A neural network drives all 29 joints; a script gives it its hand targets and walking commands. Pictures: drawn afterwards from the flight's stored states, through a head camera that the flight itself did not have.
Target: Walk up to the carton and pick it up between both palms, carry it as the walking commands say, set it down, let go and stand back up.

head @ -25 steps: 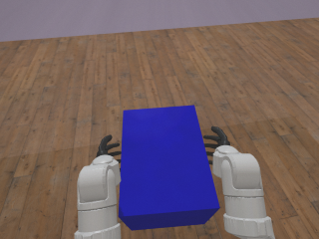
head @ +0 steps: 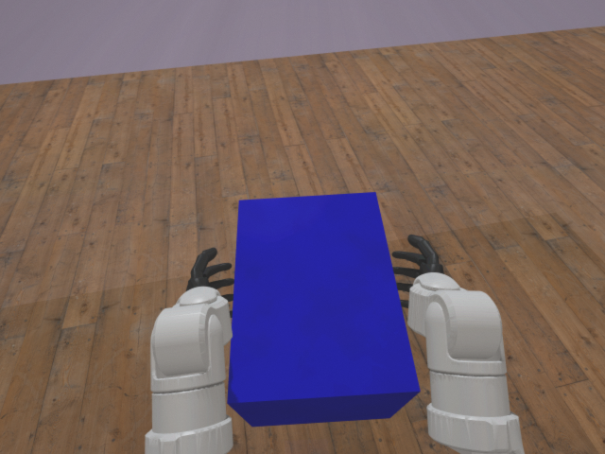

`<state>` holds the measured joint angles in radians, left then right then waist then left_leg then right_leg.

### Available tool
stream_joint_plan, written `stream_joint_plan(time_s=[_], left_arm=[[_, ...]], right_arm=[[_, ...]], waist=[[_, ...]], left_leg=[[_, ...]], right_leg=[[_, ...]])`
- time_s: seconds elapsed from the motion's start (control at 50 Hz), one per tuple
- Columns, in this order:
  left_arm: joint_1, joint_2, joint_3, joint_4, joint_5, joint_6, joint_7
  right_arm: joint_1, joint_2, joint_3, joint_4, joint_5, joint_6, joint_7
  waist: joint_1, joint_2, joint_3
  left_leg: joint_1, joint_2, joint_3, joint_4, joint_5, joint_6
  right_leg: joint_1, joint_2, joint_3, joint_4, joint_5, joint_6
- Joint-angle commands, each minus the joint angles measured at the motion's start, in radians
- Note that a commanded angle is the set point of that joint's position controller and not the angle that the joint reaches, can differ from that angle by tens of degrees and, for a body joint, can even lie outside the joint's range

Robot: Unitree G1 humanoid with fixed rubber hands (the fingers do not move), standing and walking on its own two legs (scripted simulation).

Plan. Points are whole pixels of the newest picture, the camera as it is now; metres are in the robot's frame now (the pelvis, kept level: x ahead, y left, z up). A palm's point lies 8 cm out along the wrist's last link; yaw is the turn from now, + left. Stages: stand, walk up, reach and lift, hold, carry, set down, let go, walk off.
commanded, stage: carry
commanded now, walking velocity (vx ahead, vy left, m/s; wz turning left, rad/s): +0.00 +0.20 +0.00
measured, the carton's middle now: (314, 308) +0.34 -0.01 +0.00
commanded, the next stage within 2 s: none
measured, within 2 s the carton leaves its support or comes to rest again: neither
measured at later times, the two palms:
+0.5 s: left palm (90, 360) +0.24 +0.24 +0.09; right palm (347, 351) +0.23 -0.03 +0.10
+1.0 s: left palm out of the picture +0.17 +0.36 +0.09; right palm (232, 428) +0.16 +0.08 +0.09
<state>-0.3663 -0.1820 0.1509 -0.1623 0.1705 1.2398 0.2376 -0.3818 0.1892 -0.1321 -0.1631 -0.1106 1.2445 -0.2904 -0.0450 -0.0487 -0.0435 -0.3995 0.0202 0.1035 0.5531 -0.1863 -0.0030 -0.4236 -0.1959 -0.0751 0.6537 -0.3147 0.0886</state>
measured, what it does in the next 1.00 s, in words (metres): steps to the left: right foot, then left foot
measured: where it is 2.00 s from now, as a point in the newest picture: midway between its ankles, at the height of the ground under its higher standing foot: outside the picture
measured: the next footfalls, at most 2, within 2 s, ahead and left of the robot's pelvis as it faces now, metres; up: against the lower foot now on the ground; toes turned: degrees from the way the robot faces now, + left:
right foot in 0.26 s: -0.01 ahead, -0.05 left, +0.00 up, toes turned -10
left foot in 0.52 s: +0.01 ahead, +0.26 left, +0.00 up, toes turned +6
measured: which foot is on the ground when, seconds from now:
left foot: down 0.00-0.28, up 0.30-0.50, down 0.52-0.84, up 0.86-1.00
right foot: up 0.00-0.24, down 0.26-0.54, up 0.56-0.80, down 0.82-1.00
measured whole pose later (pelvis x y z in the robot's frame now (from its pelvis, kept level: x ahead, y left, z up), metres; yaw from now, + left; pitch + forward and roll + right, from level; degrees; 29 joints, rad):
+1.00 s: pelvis -0.13 +0.23 +0.01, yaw +0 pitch +3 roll +1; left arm -0.37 -0.19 0.14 -0.13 0.13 1.26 0.28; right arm -0.35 0.18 -0.13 -0.17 -0.12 1.26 -0.27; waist -0.02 0.00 -0.04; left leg -0.50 0.02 0.07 0.78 -0.36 -0.02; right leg -0.34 -0.12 -0.13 0.55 -0.26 0.03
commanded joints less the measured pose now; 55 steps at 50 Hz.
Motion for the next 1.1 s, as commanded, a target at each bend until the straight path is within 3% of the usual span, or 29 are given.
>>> stream_joint_plan(time_s=[0.0, 0.04, 0.1, 0.18, 0.22, 0.24, 0.26, 0.28, 0.3, 0.34, 0.38, 0.44, 0.48, 0.52, 0.54, 0.56, 0.6, 0.66, 0.78, 0.8, 0.82, 0.84, 0.86, 0.9, 0.94, 1.0, 1.04, 1.06, 1.08], left_arm=[[-0.523, -1.02, -0.673, -0.083, -0.465, 0.005, -0.389], [-0.585, -1.058, -0.713, -0.093, -0.517, -0.001, -0.395], [-0.614, -1.066, -0.717, -0.106, -0.553, 0.0, -0.399], [-0.567, -1.051, -0.685, -0.073, -0.554, 0.017, -0.403], [-0.517, -1.054, -0.663, -0.042, -0.54, 0.02, -0.409], [-0.496, -1.054, -0.652, -0.029, -0.534, 0.019, -0.413], [-0.495, -1.04, -0.649, -0.015, -0.519, 0.014, -0.419], [-0.47, -1.046, -0.646, 0.012, -0.507, 0.006, -0.427], [-0.487, -1.059, -0.644, 0.002, -0.51, 0.008, -0.428], [-0.492, -1.06, -0.629, -0.021, -0.501, 0.001, -0.423], [-0.521, -1.046, -0.627, -0.058, -0.488, -0.009, -0.41], [-0.487, -1.013, -0.613, -0.063, -0.461, -0.007, -0.396], [-0.469, -0.994, -0.614, -0.055, -0.446, -0.003, -0.39], [-0.453, -0.989, -0.63, -0.049, -0.438, -0.004, -0.385], [-0.502, -0.996, -0.65, -0.092, -0.454, -0.001, -0.385], [-0.529, -1.014, -0.667, -0.081, -0.463, 0.004, -0.386], [-0.587, -1.051, -0.707, -0.089, -0.515, 0.0, -0.394], [-0.617, -1.063, -0.714, -0.1, -0.553, 0.001, -0.399], [-0.528, -1.051, -0.662, -0.04, -0.545, 0.018, -0.41], [-0.507, -1.052, -0.65, -0.026, -0.538, 0.018, -0.414], [-0.505, -1.039, -0.649, -0.011, -0.523, 0.013, -0.42], [-0.478, -1.045, -0.646, 0.016, -0.511, 0.005, -0.427], [-0.496, -1.058, -0.645, 0.001, -0.514, 0.006, -0.428], [-0.499, -1.056, -0.629, -0.021, -0.504, 0.0, -0.423], [-0.524, -1.042, -0.625, -0.056, -0.49, -0.009, -0.411], [-0.491, -1.009, -0.612, -0.062, -0.462, -0.007, -0.397], [-0.47, -0.989, -0.613, -0.053, -0.446, -0.003, -0.39], [-0.458, -0.986, -0.62, -0.05, -0.44, -0.004, -0.387], [-0.455, -0.99, -0.629, -0.05, -0.439, -0.003, -0.385]], right_arm=[[-0.436, 1.05, 0.642, 0.043, 0.446, 0.005, 0.466], [-0.458, 1.064, 0.625, 0.01, 0.421, -0.009, 0.464], [-0.479, 1.065, 0.605, -0.036, 0.404, -0.025, 0.448], [-0.443, 1.044, 0.609, -0.05, 0.386, -0.027, 0.425], [-0.423, 1.035, 0.621, -0.05, 0.379, -0.026, 0.418], [-0.417, 1.035, 0.626, -0.044, 0.381, -0.026, 0.417], [-0.429, 1.032, 0.636, -0.038, 0.382, -0.023, 0.416], [-0.494, 1.014, 0.658, -0.079, 0.382, -0.018, 0.418], [-0.524, 1.031, 0.674, -0.072, 0.393, -0.016, 0.421], [-0.53, 1.041, 0.685, -0.076, 0.43, -0.017, 0.434], [-0.551, 1.05, 0.695, -0.077, 0.452, -0.012, 0.443], [-0.533, 1.045, 0.688, -0.04, 0.468, 0.003, 0.45], [-0.507, 1.044, 0.683, -0.009, 0.468, 0.011, 0.456], [-0.481, 1.045, 0.672, 0.021, 0.465, 0.015, 0.464], [-0.461, 1.043, 0.658, 0.041, 0.457, 0.01, 0.466], [-0.448, 1.051, 0.641, 0.049, 0.452, 0.008, 0.468], [-0.463, 1.064, 0.624, 0.019, 0.427, -0.005, 0.465], [-0.486, 1.064, 0.603, -0.028, 0.407, -0.023, 0.449], [-0.428, 1.035, 0.617, -0.044, 0.379, -0.027, 0.418], [-0.421, 1.036, 0.621, -0.039, 0.381, -0.027, 0.416], [-0.434, 1.032, 0.632, -0.034, 0.381, -0.025, 0.415], [-0.497, 1.014, 0.652, -0.074, 0.38, -0.02, 0.417], [-0.525, 1.031, 0.669, -0.068, 0.392, -0.017, 0.42], [-0.533, 1.04, 0.682, -0.075, 0.43, -0.018, 0.432], [-0.553, 1.048, 0.692, -0.074, 0.451, -0.013, 0.441], [-0.535, 1.044, 0.686, -0.037, 0.468, 0.002, 0.45], [-0.511, 1.042, 0.683, -0.007, 0.469, 0.011, 0.457], [-0.501, 1.043, 0.679, 0.006, 0.468, 0.014, 0.461], [-0.482, 1.042, 0.667, 0.028, 0.465, 0.014, 0.465]], waist=[[0.037, 0.367, -0.39], [0.039, 0.24, -0.375], [0.038, 0.213, -0.4], [0.037, 0.216, -0.43], [0.052, 0.17, -0.437], [0.053, 0.091, -0.44], [0.055, -0.1, -0.411], [0.06, -0.279, -0.312], [0.065, -0.179, -0.299], [0.059, -0.069, -0.302], [0.058, -0.117, -0.314], [0.066, -0.185, -0.341], [0.054, -0.158, -0.358], [0.056, 0.03, -0.415], [0.045, 0.304, -0.401], [0.038, 0.36, -0.391], [0.039, 0.242, -0.375], [0.038, 0.217, -0.4], [0.052, 0.172, -0.436], [0.052, 0.092, -0.439], [0.053, -0.095, -0.413], [0.059, -0.271, -0.313], [0.064, -0.178, -0.299], [0.058, -0.072, -0.302], [0.058, -0.116, -0.314], [0.064, -0.182, -0.338], [0.054, -0.152, -0.357], [0.055, -0.085, -0.393], [0.057, 0.08, -0.414]], left_leg=[[0.329, 0.291, -0.335, -0.168, 0.417, 0.172], [0.308, 0.273, -0.266, -0.15, 0.381, 0.206], [0.302, 0.231, -0.194, -0.161, 0.26, 0.197], [0.297, 0.22, -0.191, -0.183, 0.189, 0.2], [0.263, 0.189, -0.157, -0.152, 0.188, 0.162], [0.168, 0.156, -0.141, -0.099, 0.133, 0.116], [-0.054, 0.084, -0.104, 0.015, 0.029, 0.034], [-0.202, 0.041, -0.041, 0.181, -0.241, 0.008], [-0.223, 0.05, -0.089, 0.311, -0.256, -0.001], [-0.215, 0.052, -0.116, 0.366, -0.206, -0.013], [-0.166, 0.035, -0.071, 0.276, -0.191, -0.029], [-0.06, -0.009, 0.009, 0.116, -0.188, -0.038], [0.059, -0.022, 0.058, -0.098, -0.053, -0.025], [0.285, 0.122, -0.121, -0.17, 0.193, 0.02], [0.298, 0.262, -0.297, -0.185, 0.393, 0.098], [0.326, 0.285, -0.331, -0.172, 0.395, 0.161], [0.311, 0.275, -0.275, -0.154, 0.37, 0.203], [0.298, 0.233, -0.197, -0.167, 0.248, 0.194], [0.264, 0.191, -0.156, -0.163, 0.173, 0.156], [0.175, 0.158, -0.139, -0.109, 0.123, 0.111], [-0.041, 0.086, -0.104, 0.004, 0.03, 0.032], [-0.189, 0.044, -0.042, 0.169, -0.228, 0.006], [-0.212, 0.055, -0.088, 0.297, -0.246, -0.003], [-0.205, 0.055, -0.117, 0.353, -0.2, -0.014], [-0.155, 0.036, -0.072, 0.264, -0.189, -0.028], [-0.052, -0.009, 0.011, 0.099, -0.173, -0.037], [0.073, -0.018, 0.055, -0.114, -0.036, -0.023], [0.195, 0.03, -0.002, -0.16, 0.025, -0.008], [0.284, 0.157, -0.17, -0.181, 0.233, 0.031]], right_leg=[[-0.111, 0.117, -0.041, 0.287, -0.363, -0.028], [-0.158, 0.109, -0.01, 0.415, -0.304, -0.059], [-0.118, 0.118, -0.034, 0.32, -0.211, -0.059], [0.022, 0.151, -0.064, 0.064, -0.177, -0.08], [0.169, 0.134, -0.078, -0.223, -0.013, -0.092], [0.295, 0.051, 0.014, -0.307, 0.051, -0.093], [0.404, -0.16, 0.293, -0.328, 0.086, -0.164], [0.346, -0.332, 0.423, -0.348, 0.295, -0.278], [0.35, -0.326, 0.382, -0.324, 0.414, -0.301], [0.343, -0.235, 0.233, -0.29, 0.424, -0.247], [0.339, -0.159, 0.104, -0.23, 0.533, -0.199], [0.33, -0.14, 0.062, -0.178, 0.637, -0.184], [0.299, -0.103, 0.029, -0.116, 0.537, -0.134], [0.118, -0.017, -0.01, 0.012, 0.207, -0.035], [-0.032, 0.099, -0.087, 0.11, -0.158, 0.0], [-0.098, 0.116, -0.05, 0.262, -0.354, -0.026], [-0.151, 0.11, -0.012, 0.398, -0.309, -0.059], [-0.109, 0.119, -0.035, 0.312, -0.214, -0.061], [0.175, 0.133, -0.077, -0.227, -0.014, -0.094], [0.297, 0.05, 0.013, -0.313, 0.054, -0.094], [0.404, -0.158, 0.287, -0.329, 0.083, -0.163], [0.345, -0.327, 0.413, -0.349, 0.291, -0.274], [0.348, -0.324, 0.375, -0.327, 0.414, -0.298], [0.345, -0.234, 0.224, -0.289, 0.44, -0.246], [0.342, -0.159, 0.098, -0.226, 0.552, -0.199], [0.335, -0.139, 0.055, -0.173, 0.649, -0.18], [0.301, -0.098, 0.025, -0.11, 0.533, -0.125], [0.233, -0.067, 0.005, -0.036, 0.413, -0.083], [0.099, 0.006, -0.028, 0.023, 0.139, -0.024]])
